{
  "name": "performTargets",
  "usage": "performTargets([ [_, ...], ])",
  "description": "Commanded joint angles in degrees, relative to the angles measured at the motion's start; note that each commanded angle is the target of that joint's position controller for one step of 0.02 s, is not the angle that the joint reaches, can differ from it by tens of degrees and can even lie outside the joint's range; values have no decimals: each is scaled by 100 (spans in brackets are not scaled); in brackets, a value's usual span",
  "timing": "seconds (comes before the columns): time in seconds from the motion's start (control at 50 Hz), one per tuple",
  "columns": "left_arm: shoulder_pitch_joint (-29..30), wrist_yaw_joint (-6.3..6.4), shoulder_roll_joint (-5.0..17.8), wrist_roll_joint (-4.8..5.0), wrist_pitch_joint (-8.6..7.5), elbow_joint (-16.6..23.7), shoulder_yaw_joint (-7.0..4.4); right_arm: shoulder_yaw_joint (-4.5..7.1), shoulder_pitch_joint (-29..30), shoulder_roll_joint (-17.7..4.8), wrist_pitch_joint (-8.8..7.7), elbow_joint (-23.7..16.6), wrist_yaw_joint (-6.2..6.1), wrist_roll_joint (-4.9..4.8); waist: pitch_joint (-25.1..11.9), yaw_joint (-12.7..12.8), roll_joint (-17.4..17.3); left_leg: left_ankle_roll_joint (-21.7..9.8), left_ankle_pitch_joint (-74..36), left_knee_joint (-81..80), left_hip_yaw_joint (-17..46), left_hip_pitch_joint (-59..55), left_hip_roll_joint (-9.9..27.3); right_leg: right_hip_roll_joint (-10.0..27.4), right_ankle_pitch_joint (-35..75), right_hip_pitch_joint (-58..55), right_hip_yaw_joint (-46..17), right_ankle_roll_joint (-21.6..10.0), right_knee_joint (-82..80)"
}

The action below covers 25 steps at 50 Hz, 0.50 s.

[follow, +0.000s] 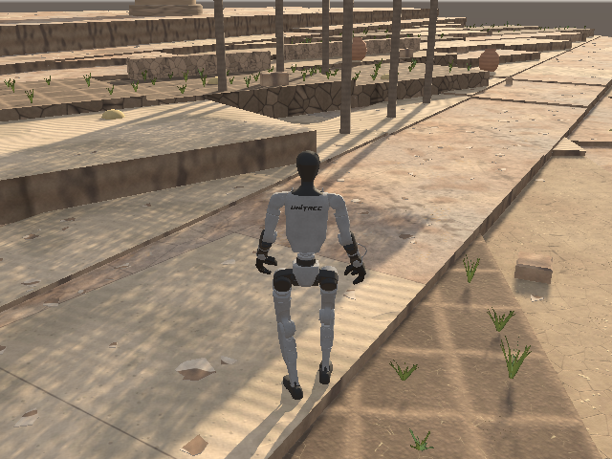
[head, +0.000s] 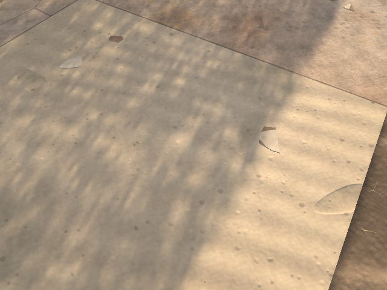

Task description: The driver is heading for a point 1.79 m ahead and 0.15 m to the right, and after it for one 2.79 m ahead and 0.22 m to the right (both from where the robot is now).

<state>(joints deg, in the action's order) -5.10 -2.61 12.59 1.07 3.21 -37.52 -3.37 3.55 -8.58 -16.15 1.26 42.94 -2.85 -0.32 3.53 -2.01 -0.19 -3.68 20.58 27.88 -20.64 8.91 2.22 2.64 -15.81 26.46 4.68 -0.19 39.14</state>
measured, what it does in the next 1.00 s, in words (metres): steps on the spot, turning right: right foot, then left foot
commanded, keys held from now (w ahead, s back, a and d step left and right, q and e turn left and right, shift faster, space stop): e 0.28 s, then no key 0.72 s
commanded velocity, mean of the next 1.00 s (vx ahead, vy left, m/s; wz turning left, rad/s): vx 0.01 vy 0.00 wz -0.29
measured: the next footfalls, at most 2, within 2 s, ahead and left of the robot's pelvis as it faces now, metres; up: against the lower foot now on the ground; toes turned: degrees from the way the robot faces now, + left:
right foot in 0.04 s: +0.10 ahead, -0.11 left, +0.00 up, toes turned -6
left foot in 0.46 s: +0.13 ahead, +0.13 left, +0.00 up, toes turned -16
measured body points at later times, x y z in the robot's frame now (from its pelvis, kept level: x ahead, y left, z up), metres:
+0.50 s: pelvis +0.05 +0.03 +0.00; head +0.08 +0.03 +0.44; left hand +0.30 +0.23 -0.09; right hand +0.13 -0.26 -0.10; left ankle +0.09 +0.14 -0.73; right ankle +0.05 -0.10 -0.72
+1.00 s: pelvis +0.03 +0.02 +0.00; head +0.03 +0.02 +0.45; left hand +0.24 +0.20 -0.10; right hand +0.07 -0.25 -0.12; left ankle +0.09 +0.14 -0.73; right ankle -0.01 -0.09 -0.73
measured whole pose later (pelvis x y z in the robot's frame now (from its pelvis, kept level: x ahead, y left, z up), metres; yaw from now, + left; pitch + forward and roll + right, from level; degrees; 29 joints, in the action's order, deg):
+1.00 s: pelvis +0.03 +0.02 +0.00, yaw -16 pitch -1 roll +0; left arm -11.8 0.7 10.5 -1.3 0.1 -37.7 -0.7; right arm 1.4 -11.4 -12.0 -0.2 46.8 -2.0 0.6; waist 0.4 -1.1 -0.3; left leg 0.9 13.7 29.8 0.3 15.3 0.9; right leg -1.1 -17.2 12.2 -1.3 -0.6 30.1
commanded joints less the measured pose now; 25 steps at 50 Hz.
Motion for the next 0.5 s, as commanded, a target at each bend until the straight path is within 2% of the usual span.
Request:
performTargets([
  [0.02, -363, -18, 723, 41, -168, 449, -265, 268, -188, -974, 21, -230, -13, -130, -844, 333, -312, -342, -4955, 728, 770, -967, 1407, -404, 733, -542, 266, -387, -1411],
  [0.04, -963, 109, 1215, 8, -210, 359, -454, 256, -278, -909, -38, -252, 14, -73, -1241, 578, 124, 27, -4188, 1844, 649, -71, 987, -132, 2413, -1880, -487, -746, -1567],
  [0.06, -1155, 235, 2053, -173, -232, 422, -646, 146, 151, -622, -151, -735, 13, 172, -1530, 550, 1453, 617, -557, 3815, 589, 2343, -54, 1412, 5227, -3379, -2860, -1972, -1253],
  [0.08, -1132, 244, 1667, -284, -304, 558, -486, 96, 330, -595, -249, -751, 109, 198, -2534, 701, 1155, 715, 1799, 5176, 2114, 2856, -477, 2102, 5439, -3816, -3887, -2768, -1538],
  [0.1, -824, 246, 1416, -173, -384, 588, -380, 144, 415, -714, -275, -746, 208, 13, -2238, 629, 627, 637, 1572, 5347, 2571, 3120, -214, 1970, 4983, -3532, -3205, -2504, -1558],
  [0.12, -527, 279, 1237, -54, -412, 605, -340, 118, 524, -611, -278, -737, 205, -8, -1741, 477, 251, 609, 1165, 5021, 2572, 3269, -81, 1550, 4247, -3151, -2605, -2070, -1550],
  [0.14, -279, 312, 1096, 65, -389, 638, -301, 116, 557, -573, -268, -732, 146, 64, -1293, 323, -1, 646, 826, 4544, 2510, 3360, -27, 1250, 3710, -2682, -2327, -1734, -1622],
  [0.16, -116, 347, 1025, 81, -384, 689, -267, 141, 531, -633, -236, -726, 96, 105, -1151, 199, 113, 676, 585, 4175, 2477, 3077, 10, 1043, 3472, -2249, -2139, -1589, -1710],
  [0.2, -48, 354, 1164, -22, -353, 761, -313, 79, 374, -447, -174, -682, 86, 74, -1098, 56, 396, 778, 330, 3562, 2318, 2658, -177, 793, 3536, -1799, -2017, -1538, -1789],
  [0.26, -148, 390, 1290, -56, -305, 772, -366, -26, 377, -266, -136, -638, 39, 28, -1247, 110, 659, 853, 190, 2543, 2291, 2167, -303, 651, 3303, -1536, -1993, -1454, -1719],
  [0.3, -158, 412, 1342, -40, -254, 784, -380, -45, 372, -272, -114, -601, 49, 18, -1350, 162, 841, 833, 17, 2108, 2267, 1824, -344, 643, 2754, -1365, -2067, -1374, -1695],
  [0.38, -200, 391, 1170, -71, -172, 775, -276, -22, 417, -338, -120, -622, 112, -32, -1328, 320, 1145, 715, -91, 1360, 2209, 1358, -302, 699, 1994, -1271, -2391, -1214, -1517],
  [0.42, -103, 400, 1043, -28, -124, 791, -201, -24, 207, -243, -182, -583, 167, -8, -1240, 159, 1145, 535, -723, 240, 2053, 782, -329, 553, 1626, -1115, -2414, -985, -1267],
  [0.44, -231, 410, 915, -46, -118, 779, -150, -7, 134, -291, -206, -565, 188, 57, -1202, 165, 978, 390, -1110, -171, 2176, 382, -185, 348, 1077, -901, -2373, -760, -1118],
  [0.46, -368, 401, 649, -168, -137, 815, -58, 60, 20, -663, -225, -641, 187, 207, -1210, 273, 151, 70, -1821, -527, 3155, -28, 747, -122, 97, -431, -1981, -418, -293],
  [0.48, -466, 375, 609, -183, -198, 944, -47, 111, 210, -933, -191, -596, 179, 307, -902, 574, -1339, -855, -2643, -891, 4264, 207, 1622, -853, -1417, 273, -1151, -89, 323],
  [0.5, -348, 381, 1011, -199, -251, 913, -151, 86, 269, -744, -228, -715, 167, 326, -924, 318, -1528, -1453, -2501, -1125, 4740, 542, 2001, -618, -1955, 211, -1190, 182, 1418],
])
Over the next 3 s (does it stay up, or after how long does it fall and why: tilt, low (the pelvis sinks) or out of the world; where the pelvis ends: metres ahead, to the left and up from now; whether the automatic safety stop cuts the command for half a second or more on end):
stays up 0.69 -0.12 0.00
